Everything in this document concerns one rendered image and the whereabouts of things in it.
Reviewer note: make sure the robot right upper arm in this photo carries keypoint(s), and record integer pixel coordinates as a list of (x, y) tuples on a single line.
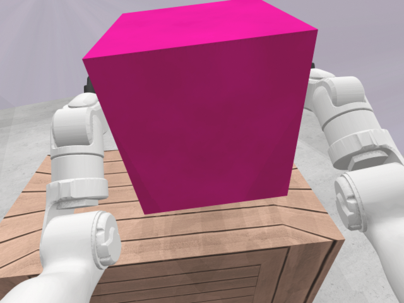
[(371, 201)]

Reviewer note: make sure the right robot forearm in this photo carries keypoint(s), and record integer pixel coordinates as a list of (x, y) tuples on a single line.
[(347, 119)]

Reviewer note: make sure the robot left upper arm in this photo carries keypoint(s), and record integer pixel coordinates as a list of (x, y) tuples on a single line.
[(76, 249)]

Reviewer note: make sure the pedestal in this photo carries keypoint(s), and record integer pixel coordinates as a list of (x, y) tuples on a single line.
[(273, 250)]

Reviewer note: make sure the left robot hand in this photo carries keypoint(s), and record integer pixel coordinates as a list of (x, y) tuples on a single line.
[(89, 87)]

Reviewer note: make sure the carton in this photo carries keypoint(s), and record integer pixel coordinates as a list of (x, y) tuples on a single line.
[(204, 101)]

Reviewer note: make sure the left robot forearm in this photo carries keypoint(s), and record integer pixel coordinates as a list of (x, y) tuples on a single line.
[(76, 153)]

